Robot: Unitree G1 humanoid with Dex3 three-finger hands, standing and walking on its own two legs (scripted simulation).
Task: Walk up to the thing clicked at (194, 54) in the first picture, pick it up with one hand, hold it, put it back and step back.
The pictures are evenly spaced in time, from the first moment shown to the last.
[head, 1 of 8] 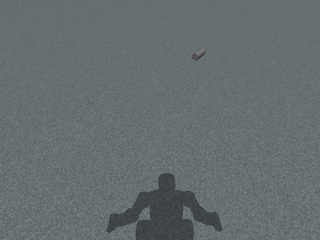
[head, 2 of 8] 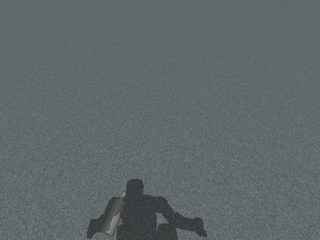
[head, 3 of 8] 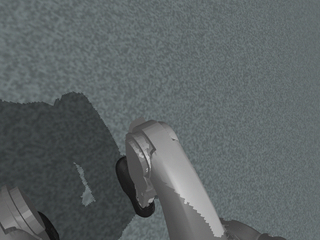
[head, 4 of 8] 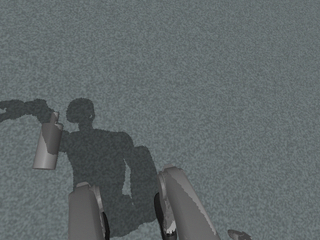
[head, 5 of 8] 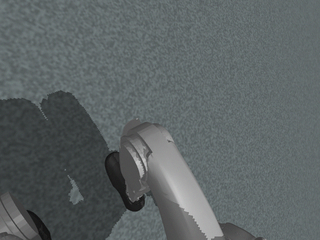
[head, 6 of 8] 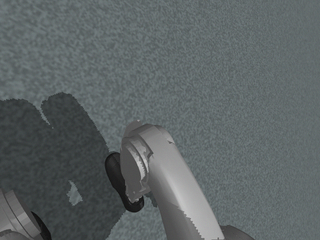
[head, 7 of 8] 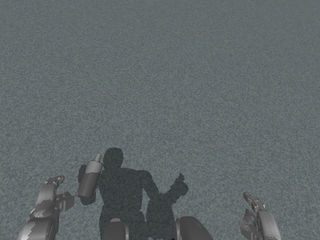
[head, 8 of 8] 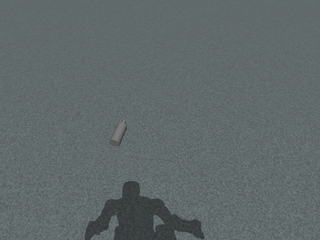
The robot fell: no
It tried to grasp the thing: yes
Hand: left
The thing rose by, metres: 0.00
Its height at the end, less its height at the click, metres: +0.00
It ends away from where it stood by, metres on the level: 0.03
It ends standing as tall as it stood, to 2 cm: yes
